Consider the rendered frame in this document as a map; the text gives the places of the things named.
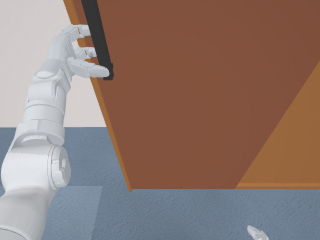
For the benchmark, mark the robot left hand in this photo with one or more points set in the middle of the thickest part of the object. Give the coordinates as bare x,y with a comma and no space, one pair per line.
61,48

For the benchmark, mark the left robot upper arm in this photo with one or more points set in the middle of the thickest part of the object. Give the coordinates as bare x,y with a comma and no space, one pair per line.
32,175

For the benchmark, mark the handle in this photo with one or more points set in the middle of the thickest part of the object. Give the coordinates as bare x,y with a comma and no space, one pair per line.
95,25

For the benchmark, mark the wardrobe door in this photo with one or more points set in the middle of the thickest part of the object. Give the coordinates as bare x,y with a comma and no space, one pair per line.
291,155
200,85

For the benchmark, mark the robot right hand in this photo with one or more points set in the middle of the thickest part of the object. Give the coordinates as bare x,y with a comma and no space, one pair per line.
256,234

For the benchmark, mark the left robot forearm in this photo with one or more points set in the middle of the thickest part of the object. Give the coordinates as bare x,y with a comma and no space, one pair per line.
45,107

